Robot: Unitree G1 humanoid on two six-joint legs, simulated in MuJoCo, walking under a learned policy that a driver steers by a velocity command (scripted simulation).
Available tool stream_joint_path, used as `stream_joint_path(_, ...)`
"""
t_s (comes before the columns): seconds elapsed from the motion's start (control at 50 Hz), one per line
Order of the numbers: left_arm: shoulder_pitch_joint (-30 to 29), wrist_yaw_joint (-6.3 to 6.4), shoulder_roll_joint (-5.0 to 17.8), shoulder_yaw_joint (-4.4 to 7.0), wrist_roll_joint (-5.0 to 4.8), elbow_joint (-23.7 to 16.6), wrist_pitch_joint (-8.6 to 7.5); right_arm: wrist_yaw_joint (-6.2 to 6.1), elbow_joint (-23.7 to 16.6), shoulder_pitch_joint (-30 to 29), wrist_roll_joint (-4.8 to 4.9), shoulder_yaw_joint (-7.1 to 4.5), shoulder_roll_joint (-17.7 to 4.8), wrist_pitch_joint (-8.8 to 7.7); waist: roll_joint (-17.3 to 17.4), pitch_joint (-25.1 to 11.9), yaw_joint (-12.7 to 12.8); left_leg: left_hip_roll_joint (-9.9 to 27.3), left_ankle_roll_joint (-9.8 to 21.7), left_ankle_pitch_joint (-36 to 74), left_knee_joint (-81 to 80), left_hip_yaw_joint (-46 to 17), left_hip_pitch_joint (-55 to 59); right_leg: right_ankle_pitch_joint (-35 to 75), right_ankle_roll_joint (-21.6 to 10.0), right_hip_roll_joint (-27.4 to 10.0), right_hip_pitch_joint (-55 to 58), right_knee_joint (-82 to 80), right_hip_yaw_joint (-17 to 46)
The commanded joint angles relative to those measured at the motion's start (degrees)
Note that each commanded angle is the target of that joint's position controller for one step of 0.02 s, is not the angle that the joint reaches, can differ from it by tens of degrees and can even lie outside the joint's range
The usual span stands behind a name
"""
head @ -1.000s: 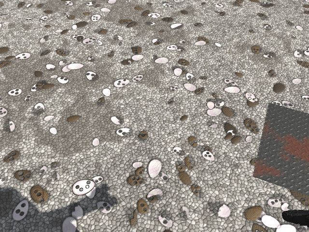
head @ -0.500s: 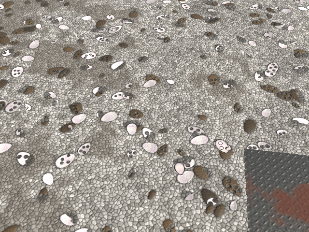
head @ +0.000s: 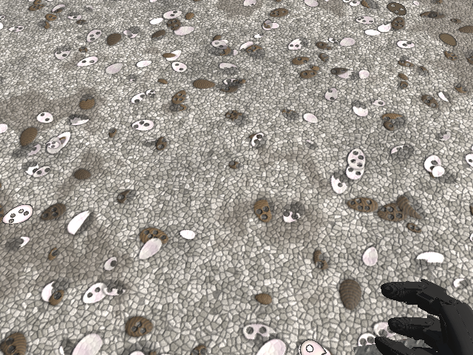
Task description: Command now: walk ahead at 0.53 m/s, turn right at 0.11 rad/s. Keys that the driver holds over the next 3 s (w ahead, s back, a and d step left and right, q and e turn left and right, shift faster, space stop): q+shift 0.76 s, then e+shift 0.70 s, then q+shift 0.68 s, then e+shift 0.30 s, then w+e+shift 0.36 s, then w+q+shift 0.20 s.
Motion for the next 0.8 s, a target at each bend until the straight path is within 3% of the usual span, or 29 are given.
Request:
stream_joint_path(0.02, 9.28, -0.53, -4.91, -2.96, -0.97, -3.30, -0.68, 0.80, 7.36, 31.16, 0.47, -5.38, -13.79, -2.37, 21.16, -33.05, -9.68, 24.05, 16.85, 47.21, 6.35, -37.38, 64.96, -12.13, 7.79, 2.58, -35.08, 51.73, 3.15)
stream_joint_path(0.04, 9.66, -0.80, 0.34, -2.55, -2.52, -1.59, -0.04, 1.48, 6.26, 26.38, 1.23, -6.42, -12.40, -2.10, 12.94, -33.26, -10.60, 24.17, 20.08, 28.42, 2.09, -41.97, 62.96, -7.23, 7.98, -2.10, -40.40, 55.67, 3.76)
stream_joint_path(0.06, -2.21, -0.73, 4.93, -2.03, -1.61, -5.03, 0.29, 1.53, 4.36, 19.33, 2.27, -6.08, -8.95, -1.74, 4.79, -24.02, -11.53, 19.33, 17.53, 22.77, -0.91, -33.27, 53.65, -3.96, 8.25, -6.55, -42.29, 51.79, -1.73)
stream_joint_path(0.08, -10.13, -0.38, 5.66, -1.93, -0.08, -7.59, 0.10, 1.65, 3.71, 14.69, 3.09, -5.44, -7.63, -1.26, -3.37, -16.36, -9.97, 15.65, 15.16, 22.16, -2.59, -28.19, 42.71, -1.50, 8.60, -8.83, -42.72, 47.92, -5.45)
stream_joint_path(0.1, -14.35, -0.08, 5.57, -1.79, 0.87, -9.60, -0.11, 1.66, 3.94, 14.12, 3.69, -5.40, -7.96, -0.97, -5.18, -9.98, -8.99, 12.77, 14.80, 25.35, -4.80, -25.08, 34.01, -0.59, 9.41, -9.54, -43.65, 44.69, -7.24)
stream_joint_path(0.12, -15.87, -0.05, 4.28, -2.04, 1.12, -11.43, -0.13, 1.38, 4.56, 15.26, 3.28, -6.02, -9.48, -0.50, -3.46, -7.67, -7.87, 11.45, 14.73, 27.08, -6.64, -23.96, 28.48, -0.02, 9.76, -9.72, -42.26, 43.05, -7.49)
stream_joint_path(0.14, -15.66, 0.07, 2.70, -2.48, 1.12, -12.73, -0.08, 1.17, 5.01, 16.05, 2.91, -6.24, -9.60, -0.14, -1.67, -7.50, -6.62, 10.37, 14.80, 28.45, -7.57, -22.96, 25.45, 0.06, 9.99, -10.17, -41.25, 40.27, -7.31)
stream_joint_path(0.18, -14.42, 0.56, 0.22, -3.55, 0.42, -13.72, 0.10, 0.65, 4.74, 14.26, 2.79, -6.76, -10.25, 0.74, 0.32, -7.72, -3.98, 7.88, 13.99, 28.23, -7.91, -18.98, 17.88, 1.38, 10.61, -11.05, -37.41, 26.65, -7.94)
stream_joint_path(0.22, -16.83, 1.00, -0.58, -4.26, -0.03, -14.25, 0.36, -0.32, 4.05, 13.65, 2.86, -7.90, -13.06, 2.23, 2.80, -9.92, -4.11, 5.13, 12.67, 27.92, -7.63, -16.18, 10.92, 8.47, 11.41, -7.96, -28.76, 14.23, -10.31)
stream_joint_path(0.26, -19.43, 0.98, 0.57, -3.97, -0.37, -14.64, 1.18, -1.10, 3.89, 15.01, 3.60, -8.69, -14.45, 3.76, 4.69, -12.33, -4.64, 3.99, 10.22, 20.01, -6.53, -17.15, 9.81, 16.26, 11.80, -5.77, -23.83, 7.67, -9.46)
stream_joint_path(0.32, -23.24, 0.93, 2.57, -3.12, -0.56, -16.31, 1.87, -1.99, 3.05, 15.84, 4.25, -8.83, -12.87, 5.48, 6.26, -11.52, -5.18, 2.77, 6.97, 4.25, -3.88, -22.58, 11.19, 19.77, 11.84, -5.36, -21.93, -0.76, -5.98)
stream_joint_path(0.36, -22.03, 0.65, 3.15, -2.37, -0.60, -16.06, 1.35, -2.63, 1.60, 13.86, 4.23, -8.84, -11.45, 6.39, 7.41, -9.92, -3.62, 1.20, 4.49, -4.14, -0.26, -25.05, 10.72, 24.52, 10.66, -6.85, -17.80, -9.25, -5.31)
stream_joint_path(0.38, -20.26, 0.71, 4.00, -1.84, -0.19, -15.44, 1.07, -2.59, 1.23, 14.80, 4.14, -8.30, -8.91, 6.66, 5.53, -9.93, -3.72, -1.45, 2.34, -12.72, 5.05, -23.60, 8.00, 28.97, 8.67, -10.99, -12.78, -13.63, -4.78)
stream_joint_path(0.4, -18.09, 1.17, 6.28, -1.33, 0.91, -15.63, 1.35, -2.30, 1.47, 19.84, 3.24, -7.13, -4.16, 6.90, -5.06, -14.01, -5.84, -6.52, -0.33, -36.75, 20.09, -16.40, 0.73, 38.86, 2.89, -24.84, -2.84, -12.53, 6.02)
stream_joint_path(0.42, -19.32, 1.06, 6.09, -1.56, 3.05, -16.66, 2.22, -1.91, 0.02, 26.30, 3.37, -7.01, -5.08, 6.49, -14.20, -17.35, -9.76, -8.67, -1.76, -46.38, 29.76, -10.85, -5.60, 41.61, -5.87, -35.78, -1.36, -14.77, 20.69)
stream_joint_path(0.44, -21.85, 1.11, 4.87, -1.13, 1.89, -17.29, 2.62, -1.52, 0.94, 28.38, 3.12, -8.12, -9.93, 6.52, -14.75, -15.64, -10.68, -3.47, -4.38, -43.12, 39.21, -7.97, -7.87, 38.53, -9.63, -37.46, -3.98, -15.32, 21.74)
stream_joint_path(0.46, -24.24, 1.31, 2.31, -1.48, 1.35, -17.72, 2.76, -1.76, 1.53, 25.79, 3.96, -9.09, -12.62, 7.26, -12.65, -12.06, -9.81, -1.00, -5.73, -37.96, 43.97, -6.52, -10.43, 28.88, -8.59, -33.54, -7.30, -16.34, 15.51)
stream_joint_path(0.48, -25.52, 1.42, 0.82, -1.78, 1.11, -18.01, 2.95, -2.34, 2.45, 23.98, 3.92, -9.83, -13.85, 8.32, -8.29, -9.65, -9.28, 0.61, -6.55, -33.55, 46.25, -6.17, -9.64, 22.07, -5.70, -28.57, -11.46, -16.92, 8.74)
stream_joint_path(0.5, -27.16, 1.54, 0.94, -1.76, 0.96, -18.04, 3.11, -2.66, 2.06, 22.99, 3.51, -10.04, -13.38, 9.17, -7.50, -7.59, -9.72, 1.00, -7.21, -30.67, 48.44, -5.03, -8.77, 22.23, -4.41, -25.90, -15.59, -17.34, 3.99)
stream_joint_path(0.54, -26.86, 1.99, 1.14, -1.57, 1.18, -17.18, 3.17, -2.34, 0.44, 21.25, 3.25, -9.30, -10.13, 9.70, -8.04, -6.04, -9.59, 1.68, -7.97, -26.95, 48.15, -2.69, -6.99, 26.81, -4.34, -23.46, -19.29, -18.30, -3.43)
stream_joint_path(0.6, -22.92, 2.63, 2.18, -0.73, 1.17, -15.24, 3.45, -1.62, -2.32, 16.28, 3.45, -8.15, -7.12, 9.27, -8.86, -7.85, -7.19, 3.66, -8.36, -24.60, 39.94, -1.46, -8.04, 30.55, -6.27, -25.07, -13.95, -18.17, -7.01)
stream_joint_path(0.7, -23.29, 1.92, 6.18, 1.26, 0.45, -14.39, 3.69, 0.46, -3.85, 13.48, 3.41, -7.87, -7.34, 9.44, -10.20, -10.20, -6.88, 4.81, -5.96, -22.88, 25.65, 1.25, 2.20, 31.35, -5.44, -28.11, -14.48, -17.18, -13.10)
stream_joint_path(0.76, -22.24, 0.99, 7.40, 2.19, -0.88, -13.56, 3.21, 1.38, -4.33, 12.84, 3.49, -8.64, -8.59, 10.41, -10.89, -9.61, -6.99, 3.81, -3.31, -23.07, 16.62, 3.51, 7.11, 29.71, -3.18, -29.85, -13.55, -14.63, -15.41)
stream_joint_path(0.8, -20.54, 0.67, 6.20, 1.84, -2.44, -12.09, 3.06, 1.37, -3.05, 15.92, 2.80, -8.77, -7.61, 10.36, -8.37, -9.88, -8.78, 0.23, -0.02, -16.87, 2.32, 4.07, 17.55, 28.70, 0.32, -27.11, -17.55, -7.78, -17.08)
Next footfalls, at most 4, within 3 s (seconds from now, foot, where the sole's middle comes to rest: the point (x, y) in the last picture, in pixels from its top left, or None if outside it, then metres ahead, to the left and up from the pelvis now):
0.40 right None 0.37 -0.06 -0.75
0.82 left None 0.19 0.16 -0.75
1.32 right None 0.30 -0.06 -0.75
1.96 left None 0.25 0.16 -0.75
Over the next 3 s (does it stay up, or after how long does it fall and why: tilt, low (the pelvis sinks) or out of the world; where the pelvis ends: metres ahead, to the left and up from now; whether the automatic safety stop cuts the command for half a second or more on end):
stays up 0.60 0.14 0.00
